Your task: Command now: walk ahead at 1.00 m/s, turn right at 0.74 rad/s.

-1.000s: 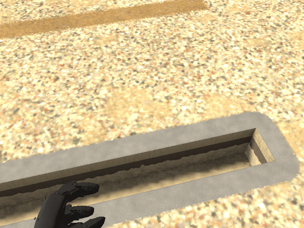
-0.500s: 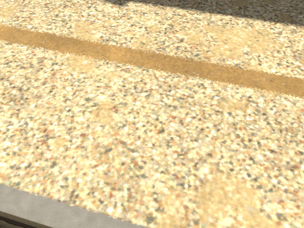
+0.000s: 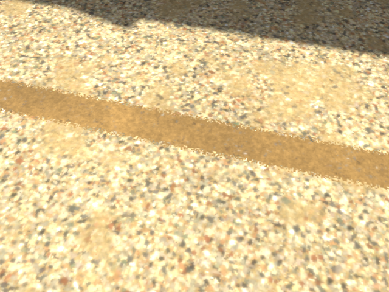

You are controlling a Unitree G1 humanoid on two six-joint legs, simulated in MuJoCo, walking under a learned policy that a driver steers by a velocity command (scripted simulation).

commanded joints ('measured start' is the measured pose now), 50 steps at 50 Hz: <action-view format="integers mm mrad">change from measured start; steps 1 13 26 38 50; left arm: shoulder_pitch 135 98 -263 45 -157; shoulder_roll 116 246 36 282 50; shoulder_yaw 13 61 -53 5 -49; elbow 40 -108 -380 -255 -214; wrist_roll -23 -27 14 33 -21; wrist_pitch -35 -53 57 30 -36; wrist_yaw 15 3 -59 1 30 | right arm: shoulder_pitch -46 -72 229 408 205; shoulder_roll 9 -144 -51 -54 23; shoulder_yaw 25 -11 -25 -12 -12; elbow -147 -232 -20 -57 -55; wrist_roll -39 24 20 26 38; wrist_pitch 19 20 -12 37 103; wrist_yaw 5 -7 -19 -50 2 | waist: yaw -71 -104 -60 -16 -112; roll -22 -86 55 -200 -110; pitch -123 -156 -36 -318 -78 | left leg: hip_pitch -422 281 323 -227 -63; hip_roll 55 -22 262 56 69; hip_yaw -48 66 104 179 138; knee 125 -893 -1204 221 -601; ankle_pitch -99 212 448 -374 299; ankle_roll -9 -78 -31 -62 -43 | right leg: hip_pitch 325 230 -441 807 173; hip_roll -247 -195 -260 -485 -292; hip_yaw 465 381 13 422 -202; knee -252 -74 714 208 -221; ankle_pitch -29 636 12 1082 731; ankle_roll -179 -21 24 -218 -38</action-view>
